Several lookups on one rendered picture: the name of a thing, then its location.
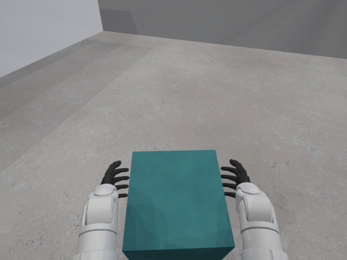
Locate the carton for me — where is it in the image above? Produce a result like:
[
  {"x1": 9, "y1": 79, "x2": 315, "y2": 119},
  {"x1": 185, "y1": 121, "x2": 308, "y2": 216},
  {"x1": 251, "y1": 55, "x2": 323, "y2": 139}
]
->
[{"x1": 122, "y1": 150, "x2": 235, "y2": 260}]

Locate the left robot forearm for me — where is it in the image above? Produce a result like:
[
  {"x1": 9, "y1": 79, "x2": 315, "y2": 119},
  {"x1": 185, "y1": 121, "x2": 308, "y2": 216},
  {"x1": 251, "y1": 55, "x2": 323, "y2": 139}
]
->
[{"x1": 72, "y1": 184, "x2": 119, "y2": 260}]

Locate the robot right hand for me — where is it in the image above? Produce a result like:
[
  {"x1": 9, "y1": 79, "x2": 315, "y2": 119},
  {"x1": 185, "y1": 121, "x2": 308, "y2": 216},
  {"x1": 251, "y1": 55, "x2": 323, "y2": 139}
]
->
[{"x1": 221, "y1": 159, "x2": 250, "y2": 198}]

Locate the right robot forearm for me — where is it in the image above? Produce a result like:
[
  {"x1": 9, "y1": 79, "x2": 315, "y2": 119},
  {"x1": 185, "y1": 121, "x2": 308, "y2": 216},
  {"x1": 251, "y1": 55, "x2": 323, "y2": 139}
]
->
[{"x1": 235, "y1": 182, "x2": 289, "y2": 260}]

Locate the robot left hand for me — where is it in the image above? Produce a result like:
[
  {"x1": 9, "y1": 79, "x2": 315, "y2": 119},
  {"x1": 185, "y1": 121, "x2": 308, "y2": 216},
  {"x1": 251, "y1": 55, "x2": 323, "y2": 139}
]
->
[{"x1": 101, "y1": 160, "x2": 130, "y2": 198}]

